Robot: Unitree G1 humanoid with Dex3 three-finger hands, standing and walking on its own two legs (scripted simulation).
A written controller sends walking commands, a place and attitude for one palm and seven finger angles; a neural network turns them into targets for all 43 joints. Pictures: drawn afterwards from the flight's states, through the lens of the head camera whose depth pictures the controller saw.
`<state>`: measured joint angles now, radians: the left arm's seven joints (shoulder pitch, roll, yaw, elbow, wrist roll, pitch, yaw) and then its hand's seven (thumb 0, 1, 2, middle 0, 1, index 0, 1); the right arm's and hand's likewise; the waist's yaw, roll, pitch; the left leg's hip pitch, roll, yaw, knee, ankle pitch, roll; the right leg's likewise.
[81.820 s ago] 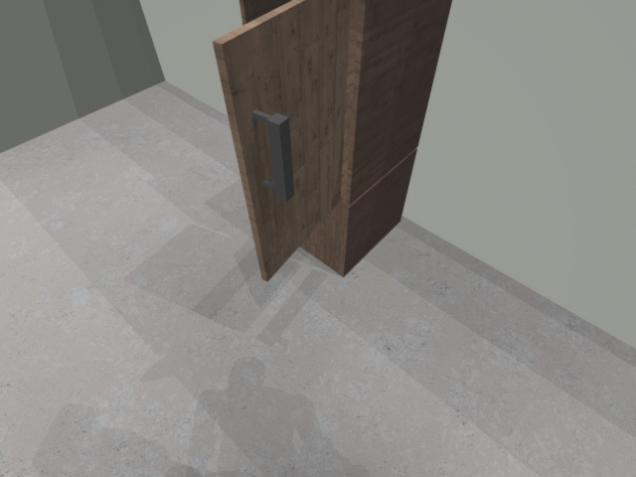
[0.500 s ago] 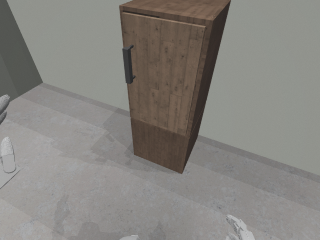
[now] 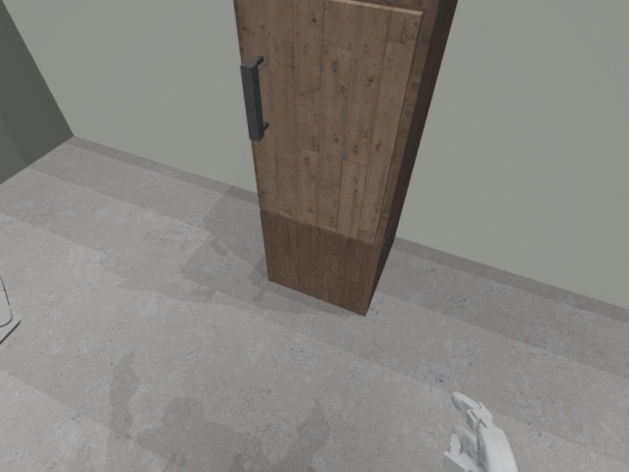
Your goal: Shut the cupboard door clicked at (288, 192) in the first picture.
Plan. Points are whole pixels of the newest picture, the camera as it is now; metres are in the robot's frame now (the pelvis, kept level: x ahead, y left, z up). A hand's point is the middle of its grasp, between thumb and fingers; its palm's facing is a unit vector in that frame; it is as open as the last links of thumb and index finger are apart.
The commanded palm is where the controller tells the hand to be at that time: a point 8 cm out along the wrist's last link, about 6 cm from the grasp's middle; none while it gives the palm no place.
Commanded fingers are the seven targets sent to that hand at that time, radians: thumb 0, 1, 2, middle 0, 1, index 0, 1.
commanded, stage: stop stepping back and stand still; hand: left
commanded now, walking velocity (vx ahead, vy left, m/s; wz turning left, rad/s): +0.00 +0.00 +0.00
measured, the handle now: (257, 99) +0.85 +0.15 +0.04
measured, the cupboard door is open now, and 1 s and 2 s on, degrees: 0 0 0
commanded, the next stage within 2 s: let the arm hang, fingers relaxed in 0.46 s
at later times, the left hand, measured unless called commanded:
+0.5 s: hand out of the picture +0.19 +0.29 +0.16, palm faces +0.41 -0.79 -0.45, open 7.4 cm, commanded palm +0.13 +0.33 +0.18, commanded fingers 0.00 0.90 0.90 -0.20 -0.30 -0.20 -0.30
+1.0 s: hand out of the picture -0.04 +0.23 -0.17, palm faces +0.02 -0.98 -0.18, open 7.1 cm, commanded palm none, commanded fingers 0.00 0.90 0.90 -0.20 -0.30 -0.20 -0.30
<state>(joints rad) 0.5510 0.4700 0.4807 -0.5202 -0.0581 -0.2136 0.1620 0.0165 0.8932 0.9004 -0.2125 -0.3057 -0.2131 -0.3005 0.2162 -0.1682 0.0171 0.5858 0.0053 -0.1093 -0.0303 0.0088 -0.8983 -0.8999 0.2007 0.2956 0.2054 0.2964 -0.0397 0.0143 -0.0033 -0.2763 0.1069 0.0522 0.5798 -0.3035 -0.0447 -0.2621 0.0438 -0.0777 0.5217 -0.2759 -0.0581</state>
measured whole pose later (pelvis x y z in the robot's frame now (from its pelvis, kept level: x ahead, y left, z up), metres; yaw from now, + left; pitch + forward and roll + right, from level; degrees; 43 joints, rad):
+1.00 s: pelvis -0.04 +0.04 +0.00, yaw +1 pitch -1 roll -1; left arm 0.33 0.22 0.01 0.97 0.02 0.04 0.00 0.01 0.97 0.90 -0.21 -0.30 -0.21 -0.30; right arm 0.30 -0.21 0.01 1.00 -0.03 0.04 0.00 0.01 -0.90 -0.90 0.20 0.29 0.20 0.30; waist 0.00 -0.04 0.06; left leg -0.29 0.01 0.02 0.52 -0.21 0.01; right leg -0.27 -0.02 -0.07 0.49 -0.20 0.00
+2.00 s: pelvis +0.00 +0.02 +0.01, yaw +1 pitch -1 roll +0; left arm 0.17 0.28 0.02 1.13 0.02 -0.01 0.00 0.01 0.91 0.90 -0.20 -0.30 -0.20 -0.30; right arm 0.16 -0.28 -0.01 1.11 -0.02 0.00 -0.01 0.00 -0.90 -0.90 0.20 0.30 0.20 0.30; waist 0.00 0.01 0.05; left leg -0.14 0.02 0.02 0.34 -0.18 -0.01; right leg -0.14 -0.01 -0.07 0.35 -0.19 -0.02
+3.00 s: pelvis +0.02 +0.01 +0.02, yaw +1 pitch -2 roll +0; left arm 0.18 0.27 0.02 1.13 0.01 -0.02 0.01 0.01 0.91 0.90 -0.20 -0.30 -0.20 -0.30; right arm 0.17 -0.27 0.00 1.13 -0.02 0.00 -0.01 0.00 -0.90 -0.90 0.20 0.30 0.20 0.30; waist 0.00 0.01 0.04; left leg -0.08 0.03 0.02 0.31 -0.20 -0.02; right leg -0.09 0.01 -0.07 0.31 -0.20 -0.03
